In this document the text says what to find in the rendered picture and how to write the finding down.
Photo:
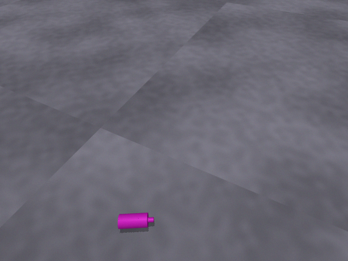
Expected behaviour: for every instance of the bottle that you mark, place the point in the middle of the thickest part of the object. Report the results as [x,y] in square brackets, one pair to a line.
[134,220]

